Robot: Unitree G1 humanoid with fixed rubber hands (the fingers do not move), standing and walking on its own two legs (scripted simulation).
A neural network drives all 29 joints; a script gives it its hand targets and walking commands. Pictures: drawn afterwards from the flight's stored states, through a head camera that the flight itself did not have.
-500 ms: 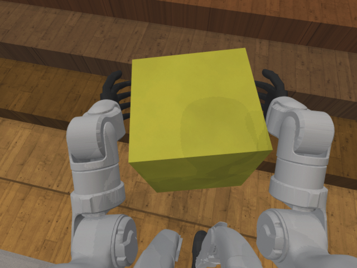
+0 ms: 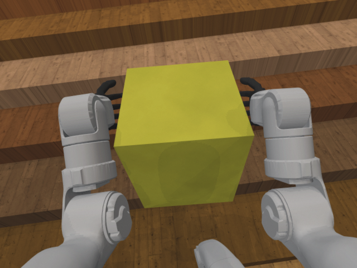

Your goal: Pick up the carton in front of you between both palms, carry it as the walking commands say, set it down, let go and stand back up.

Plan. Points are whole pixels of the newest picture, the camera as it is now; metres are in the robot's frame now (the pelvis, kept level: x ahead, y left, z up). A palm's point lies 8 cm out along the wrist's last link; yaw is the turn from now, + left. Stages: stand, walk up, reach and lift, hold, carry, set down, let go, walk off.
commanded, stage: carry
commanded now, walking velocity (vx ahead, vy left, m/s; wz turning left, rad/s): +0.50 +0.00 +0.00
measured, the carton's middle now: (183, 139) +0.37 -0.06 +0.08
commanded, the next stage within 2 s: none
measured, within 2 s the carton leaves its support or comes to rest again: neither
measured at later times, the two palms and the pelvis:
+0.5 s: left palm (75, 9) +0.65 +0.13 +0.27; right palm out of the picture +0.72 -0.16 +0.28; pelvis +0.29 -0.09 +0.13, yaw +2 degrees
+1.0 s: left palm out of the picture +1.00 +0.11 +0.41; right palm out of the picture +0.97 -0.19 +0.42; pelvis +0.60 -0.01 +0.27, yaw +0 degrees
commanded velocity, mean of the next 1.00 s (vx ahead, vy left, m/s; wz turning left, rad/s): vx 0.50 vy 0.00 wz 0.00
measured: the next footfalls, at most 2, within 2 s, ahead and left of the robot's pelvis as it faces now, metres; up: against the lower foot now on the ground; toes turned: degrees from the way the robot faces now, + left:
right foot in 0.28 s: +0.37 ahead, -0.18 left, +0.13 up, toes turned -7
left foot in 0.76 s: +0.71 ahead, +0.09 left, +0.26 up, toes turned +9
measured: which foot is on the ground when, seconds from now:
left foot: down 0.00-0.32, up 0.34-0.74, down 0.76-1.00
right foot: up 0.00-0.26, down 0.28-0.80, up 0.82-1.00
